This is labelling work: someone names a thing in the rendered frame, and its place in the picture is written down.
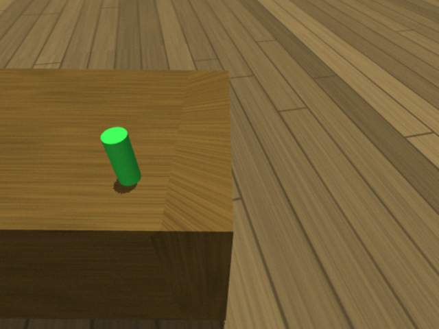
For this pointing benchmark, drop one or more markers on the can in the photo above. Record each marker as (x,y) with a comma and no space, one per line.
(121,155)

